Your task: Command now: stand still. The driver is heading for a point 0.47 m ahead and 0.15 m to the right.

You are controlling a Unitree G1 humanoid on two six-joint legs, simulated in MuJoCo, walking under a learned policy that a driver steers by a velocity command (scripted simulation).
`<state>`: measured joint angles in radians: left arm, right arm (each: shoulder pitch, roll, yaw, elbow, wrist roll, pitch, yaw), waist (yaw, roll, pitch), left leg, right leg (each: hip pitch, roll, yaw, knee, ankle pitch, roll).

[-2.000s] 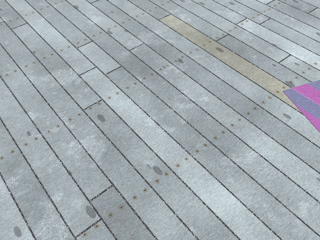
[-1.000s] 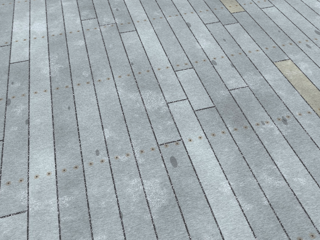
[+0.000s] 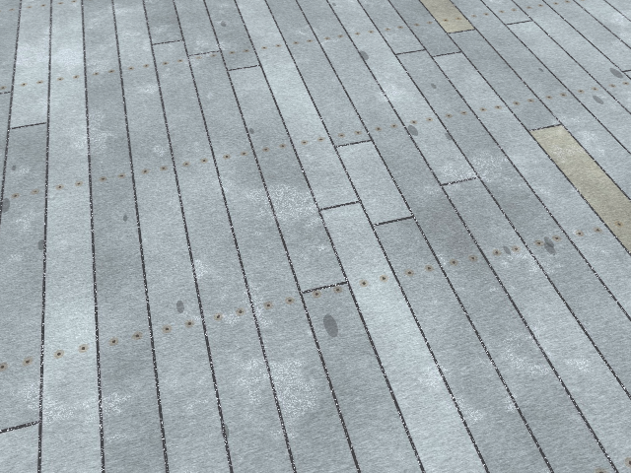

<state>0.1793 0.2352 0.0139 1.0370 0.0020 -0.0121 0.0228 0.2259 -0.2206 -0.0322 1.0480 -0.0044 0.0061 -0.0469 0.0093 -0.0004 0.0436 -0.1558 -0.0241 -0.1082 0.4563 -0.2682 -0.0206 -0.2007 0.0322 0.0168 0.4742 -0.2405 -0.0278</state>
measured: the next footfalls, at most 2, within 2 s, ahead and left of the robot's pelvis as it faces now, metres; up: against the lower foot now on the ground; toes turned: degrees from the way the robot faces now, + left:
right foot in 1.30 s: +0.45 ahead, -0.14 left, +0.00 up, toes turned -16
left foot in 1.74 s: +0.63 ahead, +0.04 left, +0.00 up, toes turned -16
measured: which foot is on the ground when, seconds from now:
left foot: down 0.00-1.00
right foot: down 0.00-0.84, up 0.86-1.00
